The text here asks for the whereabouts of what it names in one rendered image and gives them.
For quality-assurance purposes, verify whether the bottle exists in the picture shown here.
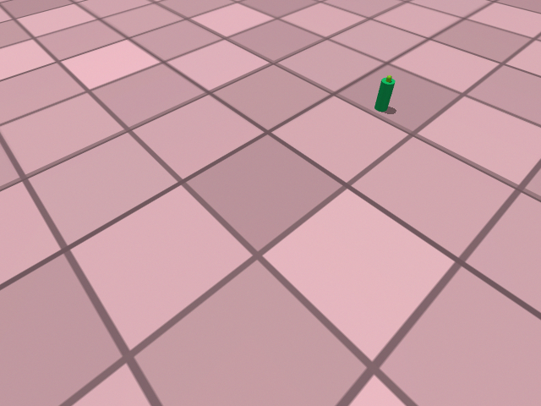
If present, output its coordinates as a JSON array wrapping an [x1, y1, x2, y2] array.
[[374, 75, 395, 112]]

